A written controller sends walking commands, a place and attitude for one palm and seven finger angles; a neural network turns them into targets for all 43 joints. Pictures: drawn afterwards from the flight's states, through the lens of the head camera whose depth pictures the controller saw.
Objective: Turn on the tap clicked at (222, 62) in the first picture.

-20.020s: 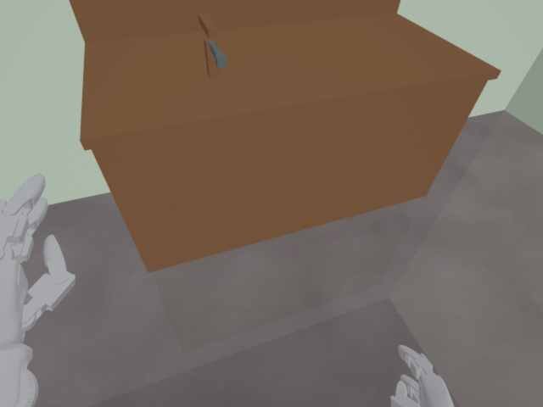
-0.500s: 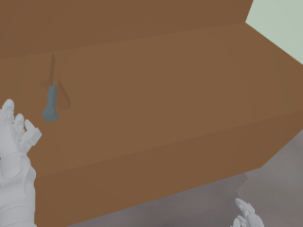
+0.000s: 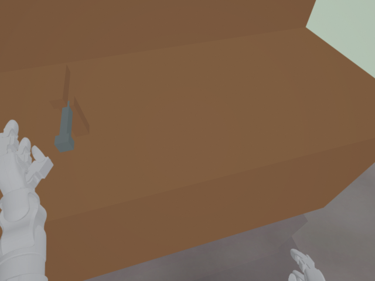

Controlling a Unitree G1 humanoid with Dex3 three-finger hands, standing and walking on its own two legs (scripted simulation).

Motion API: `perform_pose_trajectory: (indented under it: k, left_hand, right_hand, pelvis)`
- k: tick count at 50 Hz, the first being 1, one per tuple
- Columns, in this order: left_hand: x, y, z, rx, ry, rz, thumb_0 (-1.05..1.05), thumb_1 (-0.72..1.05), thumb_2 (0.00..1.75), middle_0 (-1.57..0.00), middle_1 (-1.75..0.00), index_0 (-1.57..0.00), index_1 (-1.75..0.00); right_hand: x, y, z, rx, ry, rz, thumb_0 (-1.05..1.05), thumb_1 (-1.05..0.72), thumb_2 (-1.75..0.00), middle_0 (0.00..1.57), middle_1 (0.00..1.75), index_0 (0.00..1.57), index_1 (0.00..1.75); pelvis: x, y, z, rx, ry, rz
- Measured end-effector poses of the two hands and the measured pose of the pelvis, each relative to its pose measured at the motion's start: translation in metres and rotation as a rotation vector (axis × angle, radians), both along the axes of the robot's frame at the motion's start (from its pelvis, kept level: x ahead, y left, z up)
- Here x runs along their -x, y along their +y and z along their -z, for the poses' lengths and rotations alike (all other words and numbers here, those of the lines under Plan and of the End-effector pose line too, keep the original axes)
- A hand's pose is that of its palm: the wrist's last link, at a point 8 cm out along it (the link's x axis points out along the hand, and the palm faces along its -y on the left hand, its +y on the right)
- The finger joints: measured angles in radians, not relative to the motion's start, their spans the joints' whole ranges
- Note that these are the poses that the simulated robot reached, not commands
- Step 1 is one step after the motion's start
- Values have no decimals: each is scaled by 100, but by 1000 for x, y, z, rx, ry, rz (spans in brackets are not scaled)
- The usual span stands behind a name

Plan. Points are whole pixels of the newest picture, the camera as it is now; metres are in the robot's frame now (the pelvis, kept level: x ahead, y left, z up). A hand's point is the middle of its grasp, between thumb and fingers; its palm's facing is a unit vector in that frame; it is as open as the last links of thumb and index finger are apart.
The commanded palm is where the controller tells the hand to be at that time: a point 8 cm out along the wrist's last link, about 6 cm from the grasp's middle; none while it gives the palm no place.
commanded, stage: push the lever round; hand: left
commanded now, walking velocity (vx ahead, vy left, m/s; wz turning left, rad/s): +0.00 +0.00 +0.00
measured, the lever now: (64, 142) +0.37 +0.29 +0.10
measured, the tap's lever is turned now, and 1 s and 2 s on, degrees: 0 3 35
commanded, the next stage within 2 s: none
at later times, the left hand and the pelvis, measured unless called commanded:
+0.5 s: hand (64, 160) +0.33 +0.28 +0.09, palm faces +0.54 -0.84 -0.06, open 7.7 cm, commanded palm +0.28 +0.32 +0.09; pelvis +0.00 +0.00 +0.00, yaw +0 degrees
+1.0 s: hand (73, 161) +0.32 +0.26 +0.09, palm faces +0.60 -0.80 -0.03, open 7.6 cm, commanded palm +0.28 +0.29 +0.09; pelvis -0.01 -0.01 +0.00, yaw +1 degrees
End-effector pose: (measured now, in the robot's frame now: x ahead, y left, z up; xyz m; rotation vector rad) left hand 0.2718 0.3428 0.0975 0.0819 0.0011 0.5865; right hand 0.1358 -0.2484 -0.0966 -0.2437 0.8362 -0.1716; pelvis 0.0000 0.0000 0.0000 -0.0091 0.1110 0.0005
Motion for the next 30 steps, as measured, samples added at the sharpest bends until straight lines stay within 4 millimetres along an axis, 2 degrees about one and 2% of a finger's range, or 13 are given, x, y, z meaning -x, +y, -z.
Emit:
perform_pose_trajectory:
  k: [9,17,30]
  left_hand:
    - [-6,-10,11,36,31,14,2,90,90,-15,-15,-15,-15]
    - [-6,-20,5,5,-5,17,2,90,90,-15,-15,-15,-15]
    - [-6,-31,7,21,9,3,2,92,91,-15,-15,-15,-15]
  right_hand:
    - [-5,2,-2,0,-3,-6,1,-91,-90,20,30,20,30]
    - [-5,2,-1,-6,1,-5,1,-91,-90,20,30,20,30]
    - [-7,0,0,-16,-1,-10,1,-91,-90,20,30,20,30]
  pelvis:
    - [-2,1,0,-1,7,1]
    - [-5,1,0,0,3,3]
    - [-2,-4,0,-3,-2,1]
